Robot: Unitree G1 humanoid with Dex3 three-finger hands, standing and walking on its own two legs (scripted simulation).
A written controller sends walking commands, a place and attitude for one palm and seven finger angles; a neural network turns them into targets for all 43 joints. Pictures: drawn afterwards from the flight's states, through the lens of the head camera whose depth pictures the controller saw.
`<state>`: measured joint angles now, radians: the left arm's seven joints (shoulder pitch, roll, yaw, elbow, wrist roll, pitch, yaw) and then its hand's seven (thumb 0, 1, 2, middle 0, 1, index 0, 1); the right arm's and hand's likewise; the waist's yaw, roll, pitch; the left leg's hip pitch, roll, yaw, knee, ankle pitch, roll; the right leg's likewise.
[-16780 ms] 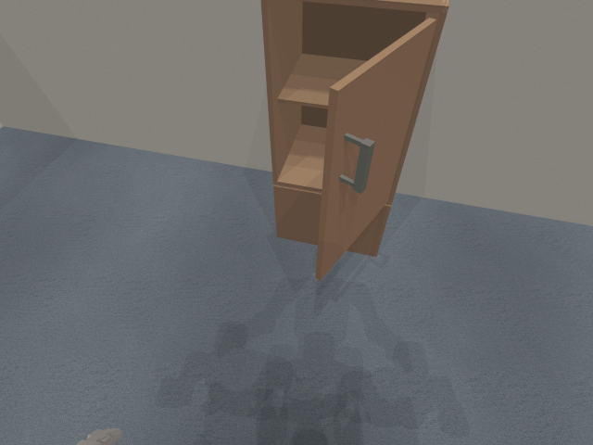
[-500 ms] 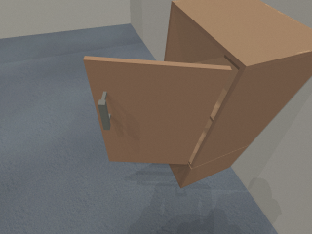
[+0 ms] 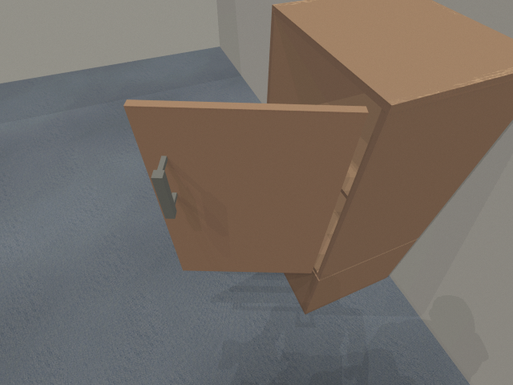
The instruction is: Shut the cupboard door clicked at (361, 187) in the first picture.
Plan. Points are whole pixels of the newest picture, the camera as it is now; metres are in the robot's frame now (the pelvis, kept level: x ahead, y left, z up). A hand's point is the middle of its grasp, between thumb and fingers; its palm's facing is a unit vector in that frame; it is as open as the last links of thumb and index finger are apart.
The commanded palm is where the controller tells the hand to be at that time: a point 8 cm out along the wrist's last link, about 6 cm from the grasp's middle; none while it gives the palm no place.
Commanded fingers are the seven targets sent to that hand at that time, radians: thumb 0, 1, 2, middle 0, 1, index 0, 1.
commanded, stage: come to a stop and stand still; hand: left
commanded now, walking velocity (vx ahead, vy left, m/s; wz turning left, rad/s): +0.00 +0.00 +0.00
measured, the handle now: (167, 188) +0.46 +0.21 +0.01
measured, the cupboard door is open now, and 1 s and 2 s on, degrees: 66 66 66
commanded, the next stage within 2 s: look again from close up in 0.88 s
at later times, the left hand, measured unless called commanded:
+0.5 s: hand out of the picture +0.03 +0.16 -0.15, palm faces -0.02 -0.96 -0.26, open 7.4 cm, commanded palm none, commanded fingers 0.00 0.90 0.90 -0.20 -0.30 -0.20 -0.30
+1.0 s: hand out of the picture +0.04 +0.14 -0.16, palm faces +0.00 -0.97 -0.24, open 7.3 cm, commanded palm none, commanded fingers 0.00 0.90 0.90 -0.20 -0.30 -0.20 -0.30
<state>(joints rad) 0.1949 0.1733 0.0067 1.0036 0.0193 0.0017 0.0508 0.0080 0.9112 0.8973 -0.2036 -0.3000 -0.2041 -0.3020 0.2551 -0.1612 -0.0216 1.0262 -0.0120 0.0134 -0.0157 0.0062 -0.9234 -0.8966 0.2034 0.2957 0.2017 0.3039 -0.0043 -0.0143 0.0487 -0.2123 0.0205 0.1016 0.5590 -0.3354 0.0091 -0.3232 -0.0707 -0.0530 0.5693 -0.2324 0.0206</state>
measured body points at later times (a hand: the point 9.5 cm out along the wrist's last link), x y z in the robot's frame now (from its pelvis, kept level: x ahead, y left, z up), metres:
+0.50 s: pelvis +0.02 -0.02 +0.01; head +0.03 -0.06 +0.46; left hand +0.04 +0.21 -0.13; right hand +0.01 -0.24 -0.17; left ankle -0.02 +0.11 -0.73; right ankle +0.04 -0.13 -0.73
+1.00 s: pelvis +0.02 -0.04 +0.01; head +0.05 -0.06 +0.46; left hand +0.04 +0.19 -0.14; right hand +0.01 -0.25 -0.16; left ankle -0.02 +0.11 -0.73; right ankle +0.04 -0.13 -0.73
